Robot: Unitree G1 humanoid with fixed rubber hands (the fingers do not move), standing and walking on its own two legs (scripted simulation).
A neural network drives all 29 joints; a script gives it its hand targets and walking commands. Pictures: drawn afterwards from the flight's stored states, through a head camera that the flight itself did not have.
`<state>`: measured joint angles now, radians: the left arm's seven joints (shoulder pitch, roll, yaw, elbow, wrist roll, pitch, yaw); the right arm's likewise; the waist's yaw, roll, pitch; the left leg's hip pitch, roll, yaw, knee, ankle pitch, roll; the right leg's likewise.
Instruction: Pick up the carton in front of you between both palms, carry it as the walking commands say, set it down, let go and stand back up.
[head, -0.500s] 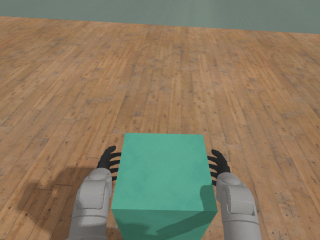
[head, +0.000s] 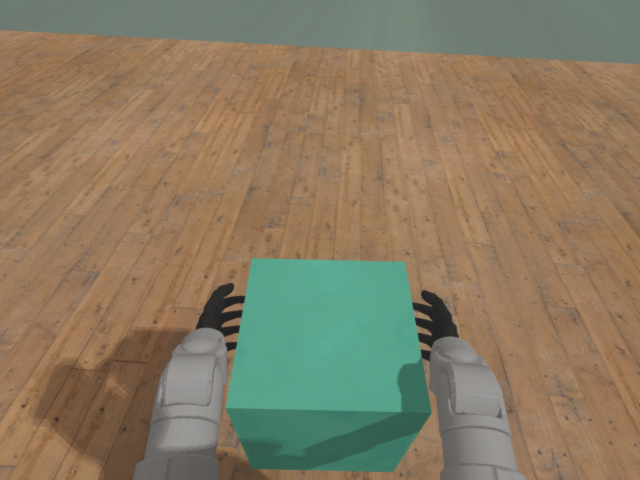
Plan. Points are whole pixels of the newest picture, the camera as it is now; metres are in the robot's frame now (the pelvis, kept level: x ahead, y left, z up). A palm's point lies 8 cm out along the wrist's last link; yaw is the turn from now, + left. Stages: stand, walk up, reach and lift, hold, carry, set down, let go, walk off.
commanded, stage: carry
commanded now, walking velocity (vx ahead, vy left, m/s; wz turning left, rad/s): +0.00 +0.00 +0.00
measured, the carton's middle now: (325, 369) +0.29 +0.00 -0.03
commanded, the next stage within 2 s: hold in 0.54 s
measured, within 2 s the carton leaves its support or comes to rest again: neither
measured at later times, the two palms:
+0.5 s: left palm (213, 346) +0.28 +0.14 +0.04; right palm (449, 354) +0.28 -0.16 +0.04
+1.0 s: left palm (225, 341) +0.29 +0.13 +0.04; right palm (459, 363) +0.27 -0.17 +0.04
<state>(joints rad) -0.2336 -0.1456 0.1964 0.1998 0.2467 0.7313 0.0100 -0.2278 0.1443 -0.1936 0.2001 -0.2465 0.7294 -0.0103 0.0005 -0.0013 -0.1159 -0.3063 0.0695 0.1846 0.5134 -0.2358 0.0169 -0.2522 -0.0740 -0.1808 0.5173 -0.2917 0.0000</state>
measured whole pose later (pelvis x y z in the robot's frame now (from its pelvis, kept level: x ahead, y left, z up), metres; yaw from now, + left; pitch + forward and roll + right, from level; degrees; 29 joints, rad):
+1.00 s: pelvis -0.04 +0.00 +0.00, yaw -5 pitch -8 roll +0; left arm -0.51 -0.19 0.46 0.47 0.39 0.63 -0.03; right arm -0.51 0.18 -0.46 0.52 -0.40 0.60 0.05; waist 0.02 -0.01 0.11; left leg -0.17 -0.03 -0.04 0.53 -0.22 0.01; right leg -0.15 0.03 0.05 0.55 -0.26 -0.02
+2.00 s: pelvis -0.08 +0.00 -0.23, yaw -6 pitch +45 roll +0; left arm -0.84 -0.05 0.43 0.65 0.17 0.20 0.07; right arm -0.88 0.00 -0.37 0.73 -0.16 0.18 -0.06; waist 0.03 -0.01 -0.19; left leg -1.90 -0.10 -0.07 1.59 -0.48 -0.04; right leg -1.88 0.12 0.06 1.61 -0.52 0.03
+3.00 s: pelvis -0.10 +0.00 -0.39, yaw -6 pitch +40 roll +1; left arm -1.20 0.13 0.39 0.89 0.04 0.17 0.13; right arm -1.29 -0.18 -0.23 1.03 -0.02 0.15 -0.14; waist 0.05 -0.02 0.16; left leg -2.28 -0.12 -0.04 2.15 -0.58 -0.07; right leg -2.27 0.16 0.03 2.18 -0.61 0.05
